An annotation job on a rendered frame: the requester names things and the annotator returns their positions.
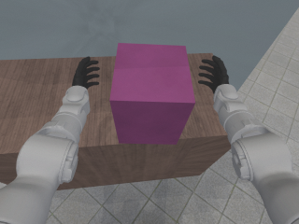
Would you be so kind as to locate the left robot forearm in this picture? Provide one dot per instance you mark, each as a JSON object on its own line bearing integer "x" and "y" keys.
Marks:
{"x": 69, "y": 121}

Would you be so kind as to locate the right robot hand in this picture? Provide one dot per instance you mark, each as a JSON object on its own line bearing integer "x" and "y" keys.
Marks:
{"x": 219, "y": 73}

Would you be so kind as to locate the robot left upper arm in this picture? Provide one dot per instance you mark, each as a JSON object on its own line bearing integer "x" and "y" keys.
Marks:
{"x": 46, "y": 163}

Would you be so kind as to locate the pedestal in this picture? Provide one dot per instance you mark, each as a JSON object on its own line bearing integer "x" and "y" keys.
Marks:
{"x": 32, "y": 92}

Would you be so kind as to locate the left robot hand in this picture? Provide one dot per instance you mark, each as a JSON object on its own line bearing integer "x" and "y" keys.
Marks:
{"x": 81, "y": 76}

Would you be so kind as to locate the robot right upper arm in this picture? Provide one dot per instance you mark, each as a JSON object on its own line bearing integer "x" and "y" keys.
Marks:
{"x": 264, "y": 161}

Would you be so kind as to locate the right robot forearm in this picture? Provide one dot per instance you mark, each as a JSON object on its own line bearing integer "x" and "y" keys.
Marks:
{"x": 235, "y": 118}

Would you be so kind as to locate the carton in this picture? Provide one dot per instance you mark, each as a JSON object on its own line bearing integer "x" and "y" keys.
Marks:
{"x": 151, "y": 94}

